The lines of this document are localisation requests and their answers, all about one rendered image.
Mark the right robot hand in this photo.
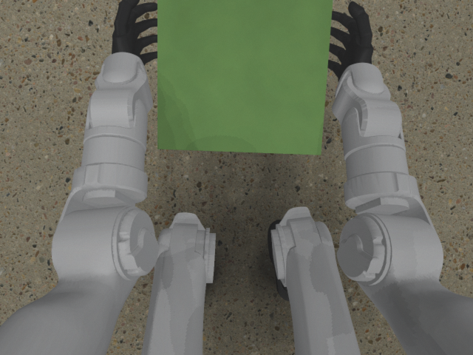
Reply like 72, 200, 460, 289
328, 1, 374, 81

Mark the robot right upper arm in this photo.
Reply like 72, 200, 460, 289
336, 212, 473, 355

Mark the carton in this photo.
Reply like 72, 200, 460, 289
157, 0, 333, 155

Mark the robot left thigh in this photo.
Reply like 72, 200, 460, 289
141, 223, 216, 355

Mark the left robot hand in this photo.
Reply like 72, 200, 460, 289
112, 0, 157, 66

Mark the robot left forearm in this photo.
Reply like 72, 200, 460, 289
51, 52, 153, 267

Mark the robot right forearm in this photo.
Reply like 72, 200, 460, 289
332, 63, 437, 233

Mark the robot left upper arm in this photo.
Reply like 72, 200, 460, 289
0, 206, 159, 355

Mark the robot left shin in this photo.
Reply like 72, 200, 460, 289
154, 212, 205, 267

